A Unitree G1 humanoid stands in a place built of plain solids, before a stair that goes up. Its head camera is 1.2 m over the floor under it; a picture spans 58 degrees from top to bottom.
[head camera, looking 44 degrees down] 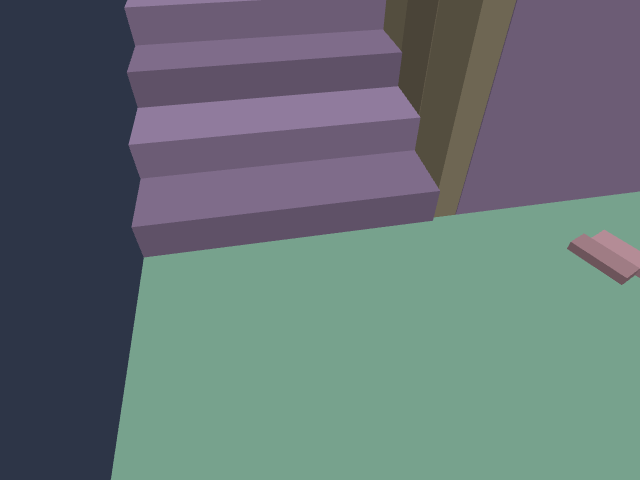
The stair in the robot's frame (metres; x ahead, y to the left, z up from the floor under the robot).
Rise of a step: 0.16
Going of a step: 0.30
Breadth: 1.17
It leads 10 degrees to the left of straight ahead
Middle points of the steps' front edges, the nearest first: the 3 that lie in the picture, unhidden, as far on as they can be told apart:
1.25 0.10 0.16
1.55 0.16 0.32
1.84 0.21 0.47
